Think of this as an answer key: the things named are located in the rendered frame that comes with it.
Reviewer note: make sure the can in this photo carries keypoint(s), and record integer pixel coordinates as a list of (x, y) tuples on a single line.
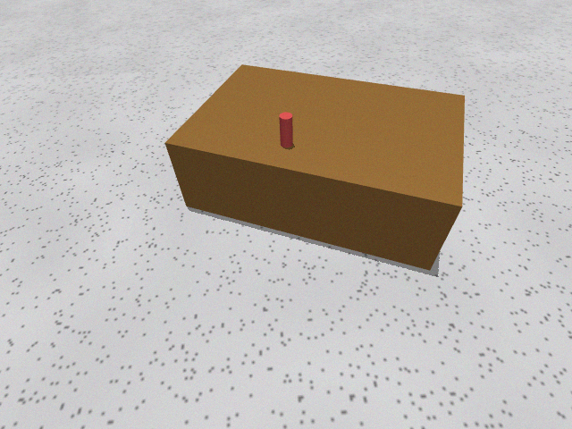
[(286, 129)]

